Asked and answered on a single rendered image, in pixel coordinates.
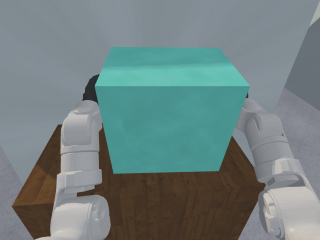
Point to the left robot hand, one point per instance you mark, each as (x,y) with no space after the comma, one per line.
(90,91)

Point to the robot right forearm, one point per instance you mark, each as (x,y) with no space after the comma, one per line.
(274,160)

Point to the carton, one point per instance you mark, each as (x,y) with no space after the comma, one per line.
(168,109)

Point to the left robot upper arm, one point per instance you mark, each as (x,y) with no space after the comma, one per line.
(80,218)

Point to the pedestal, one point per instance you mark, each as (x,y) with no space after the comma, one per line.
(198,205)

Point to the right robot upper arm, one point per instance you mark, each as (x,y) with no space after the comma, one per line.
(290,213)

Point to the robot left forearm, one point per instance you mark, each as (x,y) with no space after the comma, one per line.
(79,147)

